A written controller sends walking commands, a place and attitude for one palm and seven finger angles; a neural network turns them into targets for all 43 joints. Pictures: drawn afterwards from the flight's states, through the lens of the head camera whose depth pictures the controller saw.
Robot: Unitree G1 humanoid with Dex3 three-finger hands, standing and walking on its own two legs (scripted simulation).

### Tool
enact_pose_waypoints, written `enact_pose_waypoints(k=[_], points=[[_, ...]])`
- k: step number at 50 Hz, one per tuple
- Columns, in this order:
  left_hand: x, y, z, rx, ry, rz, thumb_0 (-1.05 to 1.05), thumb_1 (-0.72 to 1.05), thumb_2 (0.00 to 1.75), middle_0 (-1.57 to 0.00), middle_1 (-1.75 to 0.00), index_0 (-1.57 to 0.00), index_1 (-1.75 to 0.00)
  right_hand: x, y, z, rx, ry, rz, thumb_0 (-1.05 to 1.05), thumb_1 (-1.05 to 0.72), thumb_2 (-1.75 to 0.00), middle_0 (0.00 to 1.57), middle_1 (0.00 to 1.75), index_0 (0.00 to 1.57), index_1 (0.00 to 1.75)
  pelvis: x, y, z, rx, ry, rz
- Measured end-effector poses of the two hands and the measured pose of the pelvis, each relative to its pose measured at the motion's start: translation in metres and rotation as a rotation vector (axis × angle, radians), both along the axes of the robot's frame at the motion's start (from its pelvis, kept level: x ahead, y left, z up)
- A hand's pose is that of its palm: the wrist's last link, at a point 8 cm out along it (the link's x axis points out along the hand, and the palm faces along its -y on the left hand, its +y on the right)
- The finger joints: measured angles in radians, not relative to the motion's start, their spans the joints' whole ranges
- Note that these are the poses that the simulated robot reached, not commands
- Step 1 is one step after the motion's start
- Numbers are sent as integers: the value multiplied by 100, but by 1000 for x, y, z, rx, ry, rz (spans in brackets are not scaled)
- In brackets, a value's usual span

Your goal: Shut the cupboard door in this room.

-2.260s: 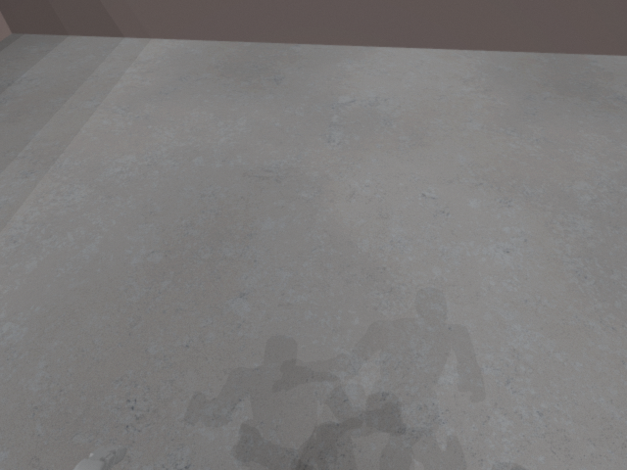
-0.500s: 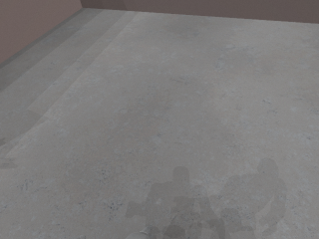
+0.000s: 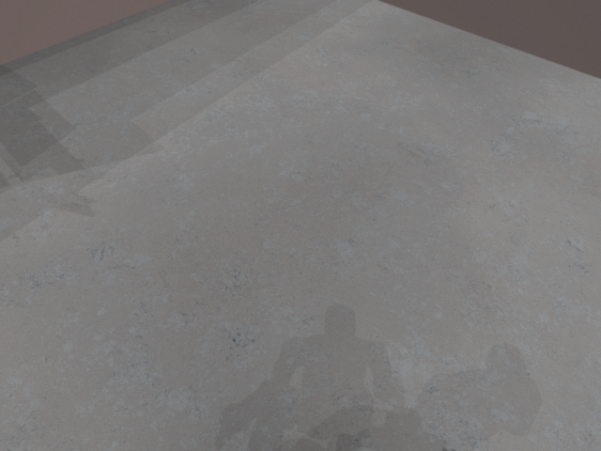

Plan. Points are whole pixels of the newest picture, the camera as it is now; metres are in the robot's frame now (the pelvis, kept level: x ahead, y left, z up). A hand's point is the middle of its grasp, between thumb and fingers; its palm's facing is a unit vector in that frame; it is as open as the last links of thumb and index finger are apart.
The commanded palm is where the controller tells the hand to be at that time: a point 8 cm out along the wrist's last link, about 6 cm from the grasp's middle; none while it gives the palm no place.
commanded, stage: turn or walk to find it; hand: left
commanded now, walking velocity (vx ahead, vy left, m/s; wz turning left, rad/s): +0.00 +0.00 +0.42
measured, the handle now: out of the picture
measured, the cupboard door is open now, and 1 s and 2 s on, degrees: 81 81 81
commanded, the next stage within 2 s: stand and wait in 0.66 s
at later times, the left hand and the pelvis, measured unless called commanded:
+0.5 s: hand out of the picture +0.03 +0.17 -0.14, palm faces +0.21 -0.94 -0.28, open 7.4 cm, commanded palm none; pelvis -0.03 -0.04 +0.01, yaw +12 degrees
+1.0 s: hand out of the picture -0.12 +0.20 -0.18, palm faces +0.39 -0.90 -0.20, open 7.4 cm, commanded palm none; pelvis -0.05 +0.01 +0.01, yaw +19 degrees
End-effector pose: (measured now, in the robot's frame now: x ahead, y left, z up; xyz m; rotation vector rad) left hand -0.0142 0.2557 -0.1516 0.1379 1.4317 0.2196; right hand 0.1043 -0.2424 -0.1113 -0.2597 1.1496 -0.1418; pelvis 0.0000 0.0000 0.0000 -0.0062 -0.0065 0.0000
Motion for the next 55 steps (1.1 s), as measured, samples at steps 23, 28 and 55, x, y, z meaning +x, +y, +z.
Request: enact_pose_waypoints(k=[23,28,55], points=[[43,-34,46,97,-313,44,1,91,90,-20,-29,-20,-30,-64,-39,-34,63,175,39,1,-91,-90,20,30,20,30,-26,-34,2,23,-3,193],[9,-45,44,83,-259,110,1,91,90,-20,-30,-20,-30,-62,-47,-28,49,206,78,1,-91,-90,20,30,20,30,-27,-38,8,29,-8,244],[-117,-14,15,0,-86,333,1,91,90,-19,-29,-20,-30,-8,75,-6,64,13,319,0,-92,-90,21,30,20,30,-62,11,10,4,-28,358]])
